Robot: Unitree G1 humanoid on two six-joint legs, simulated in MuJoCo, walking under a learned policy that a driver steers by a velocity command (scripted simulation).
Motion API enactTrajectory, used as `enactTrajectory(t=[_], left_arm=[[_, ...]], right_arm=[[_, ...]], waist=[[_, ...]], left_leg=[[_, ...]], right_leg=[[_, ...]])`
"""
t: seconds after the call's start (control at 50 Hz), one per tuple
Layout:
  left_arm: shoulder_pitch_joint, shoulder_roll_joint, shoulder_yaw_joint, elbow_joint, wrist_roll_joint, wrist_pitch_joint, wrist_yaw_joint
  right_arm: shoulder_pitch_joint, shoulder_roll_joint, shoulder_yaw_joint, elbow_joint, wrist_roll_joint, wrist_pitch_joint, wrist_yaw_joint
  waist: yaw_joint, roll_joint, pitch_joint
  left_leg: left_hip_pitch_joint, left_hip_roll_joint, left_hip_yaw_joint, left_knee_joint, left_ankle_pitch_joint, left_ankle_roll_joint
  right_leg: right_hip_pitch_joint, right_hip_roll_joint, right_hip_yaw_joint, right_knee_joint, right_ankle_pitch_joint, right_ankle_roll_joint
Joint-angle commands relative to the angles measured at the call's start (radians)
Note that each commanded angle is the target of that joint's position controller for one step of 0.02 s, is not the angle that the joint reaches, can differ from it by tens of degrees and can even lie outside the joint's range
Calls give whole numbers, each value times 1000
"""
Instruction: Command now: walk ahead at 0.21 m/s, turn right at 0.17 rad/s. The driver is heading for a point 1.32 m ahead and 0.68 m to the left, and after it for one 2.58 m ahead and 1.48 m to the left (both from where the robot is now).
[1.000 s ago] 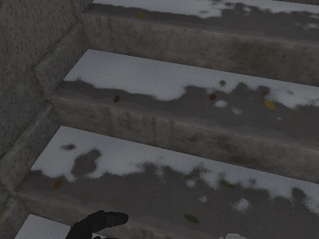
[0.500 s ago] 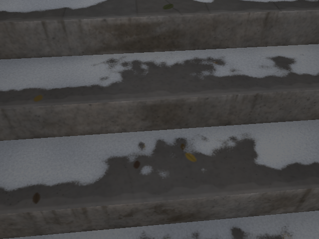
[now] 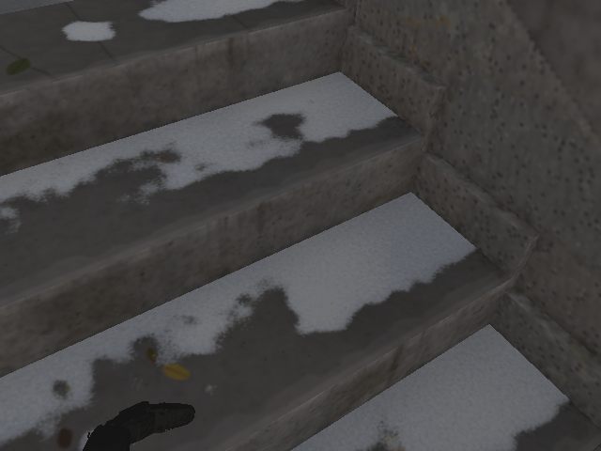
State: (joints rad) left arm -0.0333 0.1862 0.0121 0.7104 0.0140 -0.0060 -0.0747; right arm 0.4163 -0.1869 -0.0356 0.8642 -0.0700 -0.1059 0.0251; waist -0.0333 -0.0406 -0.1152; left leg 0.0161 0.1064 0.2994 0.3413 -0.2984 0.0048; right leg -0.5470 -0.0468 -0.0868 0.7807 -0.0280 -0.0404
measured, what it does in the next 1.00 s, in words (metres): climbs, turning left: right foot, then left foot 0.17 m higher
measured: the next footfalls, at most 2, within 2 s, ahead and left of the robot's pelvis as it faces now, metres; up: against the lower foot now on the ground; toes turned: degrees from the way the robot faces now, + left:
right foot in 0.02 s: +0.08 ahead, -0.13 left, +0.00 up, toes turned -5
left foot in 0.46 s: +0.23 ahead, +0.10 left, +0.17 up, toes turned +17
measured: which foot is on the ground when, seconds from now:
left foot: down 0.00-0.02, up 0.04-0.44, down 0.46-0.86, up 0.88-1.00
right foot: up 0.00-0.00, down 0.02-0.48, up 0.50-0.84, down 0.86-1.00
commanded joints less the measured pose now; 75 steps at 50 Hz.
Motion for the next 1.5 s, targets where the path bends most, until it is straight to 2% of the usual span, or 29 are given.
enactTrajectory(t=[0.02,0.04,0.06,0.08,0.14,0.18,0.2,0.24,0.34,0.44,0.46,0.5,0.52,0.6,0.76,0.82,0.86,0.88,0.9,0.96,1.1,1.16,1.2,1.26,1.3,1.32,1.34,1.44,1.5], left_arm=[[471,195,108,151,-13,5,91],[671,287,150,230,4,23,119],[537,206,100,140,50,-8,82],[799,288,138,310,87,-3,47],[454,-17,13,352,58,-13,-2],[285,19,-18,355,101,-22,-7],[364,72,14,366,54,-88,55],[275,145,3,374,20,-139,84],[469,180,15,360,-11,-122,123],[452,278,57,170,-10,-72,125],[408,305,74,113,-7,-54,111],[93,156,59,-108,43,-95,48],[32,59,35,-195,76,-124,38],[77,-82,-44,-276,88,-91,71],[-293,-81,-95,-489,69,-53,82],[205,40,3,-339,-18,-44,116],[495,215,89,-190,4,-46,124],[452,262,104,-122,23,-46,133],[247,179,99,-166,32,-45,136],[249,-61,39,35,18,-107,99],[355,45,32,249,43,-180,74],[549,61,23,337,9,-154,82],[510,128,24,258,-51,-129,122],[427,441,128,162,-69,-177,76],[505,217,94,83,-85,-167,31],[723,226,108,218,-23,-132,-75],[531,196,113,138,-32,-129,-71],[476,-64,-20,106,20,-47,-3],[379,-51,-40,72,-2,-37,-34]], right_arm=[[-94,-224,-71,-57,-72,40,80],[31,-51,-36,-35,-103,65,142],[-74,24,-28,-81,148,36,18],[50,106,31,-58,-2,43,122],[-221,86,33,-192,20,51,107],[-269,52,63,-259,20,65,122],[-437,91,58,-323,83,64,19],[-435,49,63,-356,81,107,-50],[-365,28,57,-315,80,139,-55],[-131,-56,26,-251,68,130,-62],[-70,-99,-1,-239,71,103,-56],[-135,-304,-83,-216,85,100,-61],[-266,-258,-63,-253,100,99,-71],[-90,-120,-34,-72,45,44,-31],[128,-174,-47,12,71,16,-57],[-115,-347,-118,-126,94,-14,-58],[-323,-276,-126,-178,77,-86,-6],[-361,-67,-75,-248,73,-93,15],[-232,-35,-61,-303,36,-90,23],[-323,65,-5,-359,-10,-13,15],[-630,76,28,-511,59,105,-51],[-757,113,67,-575,50,98,-52],[-599,50,67,-482,69,74,8],[-86,-40,7,-373,58,87,-13],[-44,-251,-64,-308,-9,58,-36],[240,-245,-40,-162,-30,126,31],[88,-269,-45,-62,29,117,50],[-455,128,77,-38,-8,22,73],[-332,23,49,11,-32,-3,-10]], waist=[[201,173,-1],[187,-82,-137],[159,57,-211],[222,-321,-152],[48,-69,90],[-73,85,54],[-52,53,106],[-126,54,188],[-49,-9,101],[-107,-215,-141],[-143,-230,-131],[-131,285,86],[-58,219,196],[73,5,214],[-37,-8,161],[265,163,-288],[413,-45,-408],[284,-406,-362],[122,-274,-272],[11,65,31],[-50,52,354],[-10,73,314],[-16,132,111],[-264,-240,-323],[-178,238,-594],[-233,102,-686],[-124,83,-237],[221,-23,-90],[164,60,-28]], left_leg=[[-321,133,-103,405,1039,143],[-617,35,-66,966,144,81],[-773,-118,-286,1436,-182,47],[-1041,-147,-429,1837,-211,126],[-1534,-115,-437,2235,-165,297],[-1366,-57,-386,2060,-18,321],[-1263,-87,-372,2033,-28,180],[-1179,-66,-351,1861,-4,100],[-1108,-46,-193,1529,-106,156],[-493,-282,-48,977,-560,210],[-404,-314,-236,722,-555,237],[-272,-58,-1432,-174,-808,352],[-331,5,-1517,-195,-592,359],[-484,-101,-912,21,-175,291],[-400,-69,-710,-347,396,294],[-456,-47,-645,118,1755,221],[-362,-152,-604,813,1388,143],[-667,-331,-548,1162,250,96],[-848,-252,-544,1431,219,115],[-1057,-137,-461,1782,225,179],[-1350,-120,-400,1813,-163,171],[-1366,-103,-272,1510,-277,208],[-545,-155,-20,993,-31,176],[-110,-215,-209,547,78,155],[281,294,-1060,275,1231,359],[320,318,-1195,167,1063,293],[58,243,-995,232,979,258],[-405,190,-368,54,757,279],[-429,90,-161,-16,448,211]], right_leg=[[654,153,-43,-341,216,-59],[925,-80,191,-196,692,-291],[892,-334,421,-274,986,-259],[860,-305,419,-341,475,-371],[461,-354,390,-484,-343,-221],[168,-337,245,-555,-375,-168],[129,-326,216,-688,-570,-94],[-30,-299,126,-798,-541,-70],[435,-222,-128,-848,-94,-120],[551,-304,-220,-181,1589,-160],[474,-305,-172,103,1462,-142],[-342,75,89,792,-64,5],[-534,81,219,1175,-68,30],[-629,25,171,1482,-215,-12],[-481,-6,-31,798,-499,-27],[497,109,10,503,-381,-37],[645,28,176,86,-578,-84],[674,-209,706,-260,-672,-151],[559,-313,996,-410,-881,-225],[297,-309,734,-381,-861,-175],[179,-278,-29,-705,-82,-16],[359,-177,-144,-807,61,-24],[133,-126,-190,-827,745,-137],[526,-195,-42,-105,1586,-78],[13,177,205,1009,-230,50],[-138,173,612,1207,3,-57],[-381,202,531,1351,11,-24],[-465,-28,284,1315,-312,-83],[-576,17,158,1500,-287,-106]])
Keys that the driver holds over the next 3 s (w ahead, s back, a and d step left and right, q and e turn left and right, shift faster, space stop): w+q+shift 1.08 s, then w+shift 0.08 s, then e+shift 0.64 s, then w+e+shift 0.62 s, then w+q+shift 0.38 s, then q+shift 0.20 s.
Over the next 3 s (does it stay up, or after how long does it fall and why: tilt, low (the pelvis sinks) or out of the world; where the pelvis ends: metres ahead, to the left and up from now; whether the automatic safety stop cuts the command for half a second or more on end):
stays up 1.51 0.73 0.66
